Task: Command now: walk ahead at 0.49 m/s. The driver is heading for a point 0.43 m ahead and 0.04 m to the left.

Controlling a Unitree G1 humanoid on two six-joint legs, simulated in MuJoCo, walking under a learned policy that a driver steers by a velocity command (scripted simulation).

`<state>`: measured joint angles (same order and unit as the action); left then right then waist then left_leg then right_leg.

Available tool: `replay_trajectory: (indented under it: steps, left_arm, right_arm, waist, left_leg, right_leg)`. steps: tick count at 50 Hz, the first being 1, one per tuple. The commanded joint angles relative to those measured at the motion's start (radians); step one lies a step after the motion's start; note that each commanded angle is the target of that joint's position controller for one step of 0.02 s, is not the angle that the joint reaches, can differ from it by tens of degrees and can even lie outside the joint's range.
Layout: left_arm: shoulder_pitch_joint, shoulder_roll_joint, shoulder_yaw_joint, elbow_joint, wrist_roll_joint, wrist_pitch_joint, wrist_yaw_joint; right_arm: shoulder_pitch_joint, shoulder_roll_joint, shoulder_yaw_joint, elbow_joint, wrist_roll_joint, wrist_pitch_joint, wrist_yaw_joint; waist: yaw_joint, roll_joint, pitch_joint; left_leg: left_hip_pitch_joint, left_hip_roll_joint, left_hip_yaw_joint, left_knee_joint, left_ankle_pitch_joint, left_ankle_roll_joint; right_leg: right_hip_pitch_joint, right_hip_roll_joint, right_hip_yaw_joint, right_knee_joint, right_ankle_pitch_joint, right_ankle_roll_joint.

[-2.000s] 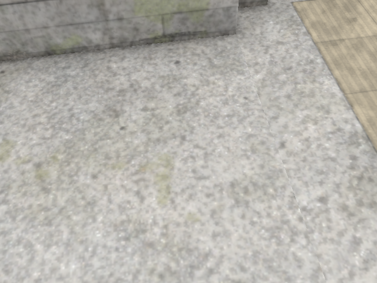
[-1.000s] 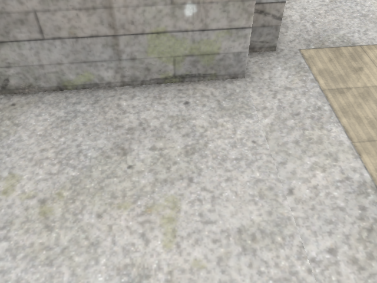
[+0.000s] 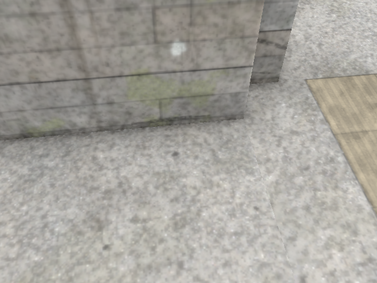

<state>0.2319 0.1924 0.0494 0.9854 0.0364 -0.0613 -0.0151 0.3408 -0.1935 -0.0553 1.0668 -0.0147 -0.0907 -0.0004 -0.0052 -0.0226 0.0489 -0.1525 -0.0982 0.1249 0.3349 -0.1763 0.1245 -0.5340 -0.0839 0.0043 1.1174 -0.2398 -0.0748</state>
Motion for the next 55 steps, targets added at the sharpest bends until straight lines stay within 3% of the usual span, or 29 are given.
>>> replay_trajectory:
  steps: [1, 6, 10, 12, 14, 15, 16, 17, 18, 19, 20, 21, 23, 25, 28, 31, 36, 38, 39, 40, 41, 42, 43, 45, 49, 55]
  left_arm:
    - [0.028, 0.034, 0.006, -0.037, 0.002, 0.021, -0.010]
    - [-0.182, 0.025, -0.006, -0.109, -0.015, 0.016, -0.017]
    - [-0.287, 0.031, -0.010, -0.145, -0.018, 0.009, -0.016]
    - [-0.302, 0.042, -0.007, -0.160, -0.018, 0.002, -0.014]
    - [-0.230, 0.061, 0.004, -0.146, -0.017, -0.008, -0.006]
    - [-0.127, 0.080, 0.015, -0.115, -0.015, -0.013, 0.002]
    - [0.046, 0.102, 0.029, -0.058, -0.008, -0.022, 0.011]
    - [0.219, 0.164, 0.048, -0.016, 0.021, -0.032, 0.023]
    - [0.279, 0.263, 0.073, -0.010, 0.034, -0.030, 0.022]
    - [0.208, 0.223, 0.067, -0.018, -0.014, -0.015, 0.015]
    - [0.086, 0.172, 0.049, -0.035, -0.026, -0.019, 0.013]
    - [0.043, 0.102, 0.029, -0.033, -0.023, -0.027, 0.010]
    - [0.034, 0.029, 0.005, -0.007, -0.028, -0.035, 0.020]
    - [0.066, 0.040, -0.002, 0.015, -0.022, -0.046, 0.023]
    - [0.062, 0.085, -0.005, 0.022, -0.016, -0.051, 0.024]
    - [0.091, 0.082, -0.016, 0.037, -0.017, -0.040, 0.024]
    - [0.137, 0.072, -0.026, 0.066, -0.013, -0.014, 0.033]
    - [0.117, 0.064, -0.030, 0.069, -0.021, -0.003, 0.040]
    - [0.146, 0.055, -0.032, 0.072, -0.017, 0.000, 0.043]
    - [0.223, 0.041, -0.029, 0.080, -0.014, 0.002, 0.045]
    - [0.308, -0.027, -0.044, 0.114, -0.031, 0.016, 0.047]
    - [0.278, 0.001, -0.040, 0.126, -0.027, 0.027, 0.054]
    - [0.237, 0.024, -0.033, 0.120, -0.025, 0.033, 0.055]
    - [0.187, 0.037, -0.029, 0.112, -0.024, 0.038, 0.051]
    - [0.180, 0.012, -0.038, 0.131, -0.026, 0.037, 0.056]
    - [0.173, 0.003, -0.042, 0.152, -0.021, 0.046, 0.065]
  right_arm:
    - [0.046, -0.088, -0.004, -0.033, 0.002, -0.022, -0.002]
    - [0.147, -0.081, 0.006, -0.019, 0.005, -0.021, -0.002]
    - [0.218, -0.086, 0.009, 0.004, -0.003, -0.019, -0.012]
    - [0.217, -0.097, 0.006, 0.010, -0.011, -0.016, -0.018]
    - [0.182, -0.116, 0.001, 0.007, -0.014, -0.016, -0.024]
    - [0.169, -0.127, -0.002, 0.007, -0.015, -0.014, -0.025]
    - [0.146, -0.131, -0.002, 0.002, -0.010, -0.009, -0.023]
    - [0.140, -0.101, 0.008, -0.024, 0.005, -0.011, -0.020]
    - [0.282, 0.011, 0.028, -0.036, 0.058, -0.008, -0.010]
    - [0.222, -0.095, -0.003, -0.025, 0.032, -0.003, -0.018]
    - [0.135, -0.085, -0.003, -0.057, 0.021, -0.004, -0.020]
    - [0.092, -0.069, -0.001, -0.062, 0.009, -0.006, -0.021]
    - [0.099, -0.042, -0.004, -0.056, -0.017, 0.021, -0.014]
    - [0.117, -0.012, -0.003, -0.048, -0.020, 0.045, -0.006]
    - [0.081, -0.003, 0.004, -0.054, -0.017, 0.067, -0.008]
    - [-0.020, -0.009, 0.015, -0.073, -0.007, 0.073, -0.016]
    - [-0.080, -0.026, 0.023, -0.065, -0.001, 0.071, -0.030]
    - [-0.055, -0.017, 0.029, -0.048, -0.006, 0.061, -0.035]
    - [-0.028, -0.058, 0.023, -0.037, -0.012, 0.051, -0.040]
    - [-0.007, -0.113, 0.015, -0.034, -0.016, 0.041, -0.042]
    - [-0.045, -0.091, 0.023, -0.030, 0.005, 0.047, -0.041]
    - [-0.069, -0.044, 0.032, -0.033, 0.006, 0.050, -0.033]
    - [-0.090, -0.033, 0.034, -0.036, 0.005, 0.052, -0.030]
    - [-0.074, -0.031, 0.035, -0.021, 0.008, 0.055, -0.037]
    - [-0.046, -0.029, 0.033, 0.004, 0.013, 0.056, -0.042]
    - [-0.029, -0.024, 0.036, 0.030, 0.014, 0.062, -0.048]
  waist:
    - [0.032, 0.052, 0.053]
    - [-0.027, 0.072, 0.064]
    - [-0.061, 0.087, 0.067]
    - [-0.051, 0.092, 0.068]
    - [-0.003, 0.107, 0.030]
    - [0.041, 0.113, -0.023]
    - [0.117, 0.091, -0.109]
    - [0.174, 0.037, -0.219]
    - [0.118, -0.200, -0.363]
    - [0.103, -0.050, -0.353]
    - [0.058, -0.032, -0.200]
    - [0.038, 0.013, -0.119]
    - [-0.012, -0.012, -0.060]
    - [-0.038, -0.021, -0.073]
    - [-0.063, -0.044, -0.077]
    - [-0.034, -0.086, -0.077]
    - [-0.001, -0.078, -0.059]
    - [-0.025, -0.038, -0.033]
    - [-0.016, 0.021, -0.045]
    - [0.035, 0.096, -0.056]
    - [0.063, 0.183, -0.066]
    - [0.045, 0.153, -0.027]
    - [0.039, 0.129, 0.006]
    - [0.025, 0.101, 0.003]
    - [0.017, 0.043, -0.012]
    - [0.012, 0.015, 0.000]
  left_leg:
    - [-0.036, 0.281, -0.240, -0.243, 0.127, 0.098]
    - [0.065, 0.246, -0.162, -0.227, 0.334, 0.055]
    - [0.215, 0.276, -0.151, -0.185, 0.454, 0.058]
    - [0.282, 0.303, -0.148, -0.141, 0.550, 0.066]
    - [0.303, 0.312, -0.127, -0.035, 0.797, 0.051]
    - [0.304, 0.308, -0.119, 0.081, 0.904, 0.040]
    - [0.243, 0.278, -0.090, 0.270, 0.869, 0.022]
    - [0.041, 0.236, -0.068, 0.541, 0.578, 0.001]
    - [-0.332, 0.036, -0.018, 0.971, -0.213, -0.056]
    - [-0.393, 0.038, -0.168, 1.064, -0.320, -0.049]
    - [-0.422, 0.088, -0.187, 1.032, -0.254, -0.051]
    - [-0.405, 0.117, -0.182, 0.975, -0.217, -0.055]
    - [-0.320, 0.145, -0.173, 0.858, -0.189, -0.070]
    - [-0.254, 0.127, -0.155, 0.788, -0.164, -0.085]
    - [-0.237, 0.125, -0.122, 0.631, -0.099, -0.100]
    - [-0.199, 0.125, -0.088, 0.452, -0.016, -0.100]
    - [-0.130, 0.126, -0.085, 0.289, -0.026, -0.088]
    - [-0.028, 0.137, -0.097, 0.099, 0.073, -0.077]
    - [0.057, 0.204, -0.169, 0.049, 0.237, -0.072]
    - [0.123, 0.303, -0.256, 0.075, 0.469, -0.048]
    - [0.062, 0.347, -0.296, 0.066, 0.485, 0.022]
    - [-0.014, 0.324, -0.302, 0.038, 0.382, 0.016]
    - [-0.054, 0.279, -0.269, 0.027, 0.307, -0.011]
    - [-0.049, 0.228, -0.225, 0.024, 0.260, -0.041]
    - [0.012, 0.219, -0.214, 0.025, 0.285, -0.044]
    - [0.016, 0.212, -0.214, 0.009, 0.256, -0.045]
  right_leg:
    - [-0.089, -0.043, -0.012, -0.086, 0.101, 0.028]
    - [-0.109, -0.011, -0.072, -0.369, 0.256, 0.047]
    - [-0.118, 0.025, -0.099, -0.494, 0.253, 0.023]
    - [-0.106, 0.040, -0.099, -0.537, 0.195, -0.003]
    - [0.020, 0.087, -0.118, -0.574, 0.106, -0.040]
    - [0.137, 0.120, -0.125, -0.595, 0.074, -0.060]
    - [0.343, 0.131, -0.126, -0.663, 0.126, -0.086]
    - [0.609, -0.037, 0.044, -0.661, 0.137, -0.132]
    - [0.906, -0.372, 0.540, -0.713, 0.307, -0.310]
    - [0.826, -0.344, 0.593, -0.772, 0.450, -0.310]
    - [0.678, -0.311, 0.397, -0.773, 0.583, -0.275]
    - [0.564, -0.263, 0.285, -0.795, 0.700, -0.237]
    - [0.416, -0.176, 0.129, -0.840, 0.750, -0.162]
    - [0.368, -0.152, 0.071, -0.847, 0.861, -0.150]
    - [0.334, -0.117, -0.009, -0.844, 0.923, -0.139]
    - [0.338, -0.090, -0.046, -0.835, 0.878, -0.113]
    - [0.364, -0.125, 0.009, -0.800, 0.641, -0.116]
    - [0.328, -0.112, 0.029, -0.760, 0.435, -0.079]
    - [0.296, -0.078, 0.030, -0.730, 0.284, -0.041]
    - [0.249, -0.013, 0.000, -0.695, 0.079, -0.013]
    - [0.291, 0.041, -0.034, -0.727, -0.089, 0.006]
    - [0.349, 0.041, -0.027, -0.757, -0.078, 0.018]
    - [0.372, 0.035, -0.014, -0.771, -0.028, 0.022]
    - [0.400, 0.008, 0.005, -0.785, 0.057, 0.016]
    - [0.403, -0.008, 0.007, -0.802, 0.084, 0.026]
    - [0.413, -0.015, 0.006, -0.811, 0.078, 0.034]
